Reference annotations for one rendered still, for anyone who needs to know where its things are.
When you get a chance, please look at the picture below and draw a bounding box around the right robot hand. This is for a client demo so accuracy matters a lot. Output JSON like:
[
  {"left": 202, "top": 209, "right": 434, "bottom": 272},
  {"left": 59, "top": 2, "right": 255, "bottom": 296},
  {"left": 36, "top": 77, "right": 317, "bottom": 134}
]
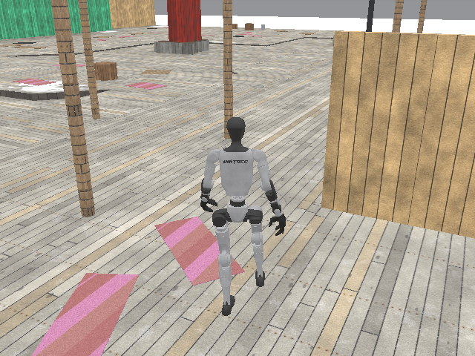
[{"left": 269, "top": 214, "right": 286, "bottom": 236}]

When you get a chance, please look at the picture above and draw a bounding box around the robot left upper arm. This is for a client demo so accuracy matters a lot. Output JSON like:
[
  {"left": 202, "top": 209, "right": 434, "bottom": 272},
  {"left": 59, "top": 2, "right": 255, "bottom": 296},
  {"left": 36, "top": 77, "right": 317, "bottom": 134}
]
[{"left": 203, "top": 149, "right": 221, "bottom": 188}]

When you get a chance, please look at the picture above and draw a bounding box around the left robot forearm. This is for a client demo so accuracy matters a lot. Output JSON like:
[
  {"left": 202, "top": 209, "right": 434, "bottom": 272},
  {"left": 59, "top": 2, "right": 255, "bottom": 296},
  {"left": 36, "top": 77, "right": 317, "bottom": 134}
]
[{"left": 200, "top": 178, "right": 211, "bottom": 202}]

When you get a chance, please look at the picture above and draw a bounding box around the left robot hand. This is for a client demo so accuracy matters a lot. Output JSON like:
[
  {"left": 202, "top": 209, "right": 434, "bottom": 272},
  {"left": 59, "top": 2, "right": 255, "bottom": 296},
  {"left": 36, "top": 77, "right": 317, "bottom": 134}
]
[{"left": 200, "top": 199, "right": 217, "bottom": 212}]

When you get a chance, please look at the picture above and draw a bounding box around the right robot forearm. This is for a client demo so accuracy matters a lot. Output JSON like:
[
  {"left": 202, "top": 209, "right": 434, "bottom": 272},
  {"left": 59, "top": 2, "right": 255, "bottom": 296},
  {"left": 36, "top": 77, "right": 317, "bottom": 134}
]
[{"left": 265, "top": 180, "right": 283, "bottom": 217}]

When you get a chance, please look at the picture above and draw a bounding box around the robot right thigh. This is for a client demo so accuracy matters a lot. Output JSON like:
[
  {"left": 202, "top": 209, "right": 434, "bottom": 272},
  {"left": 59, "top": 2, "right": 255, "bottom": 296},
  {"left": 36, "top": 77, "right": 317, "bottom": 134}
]
[{"left": 247, "top": 205, "right": 263, "bottom": 245}]

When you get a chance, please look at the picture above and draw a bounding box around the robot torso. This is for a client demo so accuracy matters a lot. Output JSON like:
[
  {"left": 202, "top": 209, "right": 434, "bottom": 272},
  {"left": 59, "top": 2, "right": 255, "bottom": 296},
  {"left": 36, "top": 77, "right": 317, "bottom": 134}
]
[{"left": 219, "top": 146, "right": 254, "bottom": 223}]

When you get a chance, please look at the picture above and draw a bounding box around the robot right upper arm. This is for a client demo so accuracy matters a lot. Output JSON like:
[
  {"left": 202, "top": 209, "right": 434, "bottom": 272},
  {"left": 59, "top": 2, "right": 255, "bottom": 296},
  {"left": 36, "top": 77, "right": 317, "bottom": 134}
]
[{"left": 252, "top": 149, "right": 272, "bottom": 191}]

